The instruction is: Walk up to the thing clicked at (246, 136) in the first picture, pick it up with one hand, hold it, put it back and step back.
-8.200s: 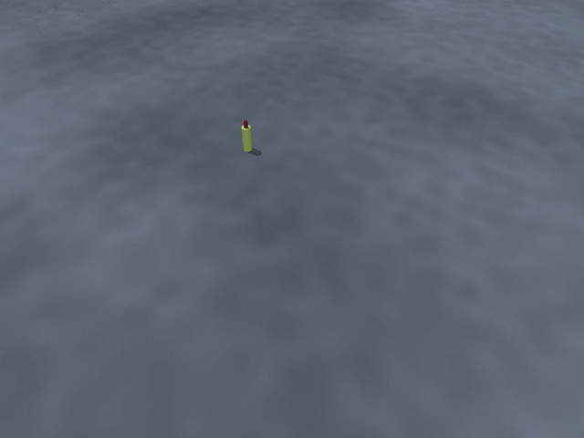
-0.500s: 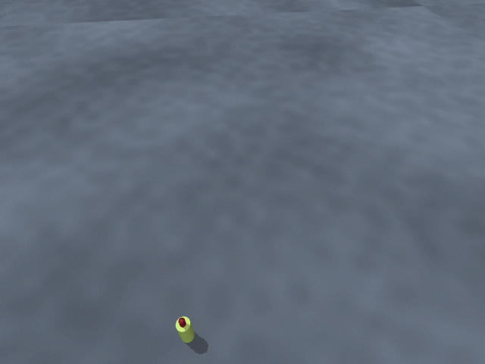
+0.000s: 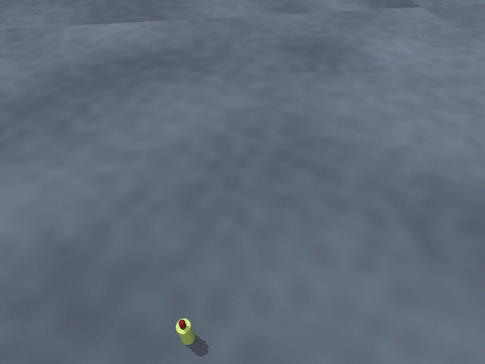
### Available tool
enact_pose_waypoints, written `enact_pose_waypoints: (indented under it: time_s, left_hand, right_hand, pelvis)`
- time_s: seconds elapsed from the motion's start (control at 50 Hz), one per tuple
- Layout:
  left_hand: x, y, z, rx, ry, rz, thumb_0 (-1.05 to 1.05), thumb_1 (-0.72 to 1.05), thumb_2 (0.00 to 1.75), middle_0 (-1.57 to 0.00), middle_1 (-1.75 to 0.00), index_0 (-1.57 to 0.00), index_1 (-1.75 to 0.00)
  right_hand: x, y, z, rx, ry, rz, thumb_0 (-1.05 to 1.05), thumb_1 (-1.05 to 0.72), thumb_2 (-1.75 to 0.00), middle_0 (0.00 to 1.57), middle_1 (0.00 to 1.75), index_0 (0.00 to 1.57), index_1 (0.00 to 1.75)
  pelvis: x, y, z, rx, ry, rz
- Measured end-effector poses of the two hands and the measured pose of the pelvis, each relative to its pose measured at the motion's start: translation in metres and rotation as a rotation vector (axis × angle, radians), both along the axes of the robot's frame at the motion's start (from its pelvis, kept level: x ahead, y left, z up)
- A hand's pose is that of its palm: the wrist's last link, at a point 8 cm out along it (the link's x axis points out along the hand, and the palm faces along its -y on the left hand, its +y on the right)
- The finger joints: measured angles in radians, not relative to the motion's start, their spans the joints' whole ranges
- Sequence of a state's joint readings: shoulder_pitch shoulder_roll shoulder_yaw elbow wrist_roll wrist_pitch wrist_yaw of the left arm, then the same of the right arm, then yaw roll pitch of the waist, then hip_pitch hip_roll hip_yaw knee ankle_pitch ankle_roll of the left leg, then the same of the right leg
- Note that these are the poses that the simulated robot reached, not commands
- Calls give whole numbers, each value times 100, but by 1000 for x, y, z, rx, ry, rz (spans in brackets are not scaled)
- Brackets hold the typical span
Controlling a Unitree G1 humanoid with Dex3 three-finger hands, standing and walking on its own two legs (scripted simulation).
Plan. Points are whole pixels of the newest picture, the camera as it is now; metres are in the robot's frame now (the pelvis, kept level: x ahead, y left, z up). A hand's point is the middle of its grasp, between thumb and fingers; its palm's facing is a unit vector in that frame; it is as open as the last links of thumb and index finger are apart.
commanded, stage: go down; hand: left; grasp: from the side
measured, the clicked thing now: (185, 330) +0.38 +0.21 -0.69
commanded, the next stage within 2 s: none
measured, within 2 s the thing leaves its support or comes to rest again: neither
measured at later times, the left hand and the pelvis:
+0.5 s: hand out of the picture +0.14 +0.27 -0.18, palm faces +0.05 -0.94 -0.34, open 15.9 cm; pelvis -0.01 +0.01 -0.04, yaw +0 degrees
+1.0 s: hand out of the picture +0.13 +0.28 -0.20, palm faces +0.08 -0.95 -0.31, open 17.5 cm; pelvis -0.01 +0.01 -0.09, yaw +1 degrees
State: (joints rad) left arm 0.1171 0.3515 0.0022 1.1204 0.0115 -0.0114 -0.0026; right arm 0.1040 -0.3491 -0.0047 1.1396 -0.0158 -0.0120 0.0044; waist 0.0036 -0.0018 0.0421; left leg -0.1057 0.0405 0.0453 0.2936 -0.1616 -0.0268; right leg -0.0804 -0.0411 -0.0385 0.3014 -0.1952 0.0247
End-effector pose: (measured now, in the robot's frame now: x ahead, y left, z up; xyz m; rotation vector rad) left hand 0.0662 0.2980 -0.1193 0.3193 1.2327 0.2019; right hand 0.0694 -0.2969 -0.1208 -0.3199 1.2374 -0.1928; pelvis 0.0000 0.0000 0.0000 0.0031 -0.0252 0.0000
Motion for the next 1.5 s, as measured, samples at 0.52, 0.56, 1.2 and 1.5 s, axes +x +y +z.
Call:
enact_pose_waypoints:
  time_s: [0.52, 0.56, 1.2, 1.5]
  left_hand:
    - [65, 19, -24, -7, -142, 29, 0, -26, 13, -8, -10, -7, -9]
    - [64, 19, -27, -10, -156, 30, 0, -34, 11, -8, -10, -8, -9]
    - [54, 45, -74, -46, -280, 50, 0, -58, 4, -9, -7, -8, -7]
    - [138, 83, -151, -102, -635, -58, -1, -55, 7, -7, -10, -7, -10]
  right_hand:
    - [26, 48, -18, 49, -262, -4, 1, -87, -89, 21, 30, 20, 30]
    - [33, 48, -21, 40, -285, 7, 1, -86, -88, 21, 30, 20, 30]
    - [68, 58, -67, -8, -458, 126, 1, -88, -89, 21, 30, 20, 30]
    - [36, 41, -180, -44, -308, 149, 1, -89, -89, 21, 30, 20, 30]
  pelvis:
    - [-7, 10, -41, -18, 205, 6]
    - [-7, 11, -47, -20, 218, 7]
    - [-27, 8, -116, -53, 372, 20]
    - [-57, 9, -213, -61, 543, -1]
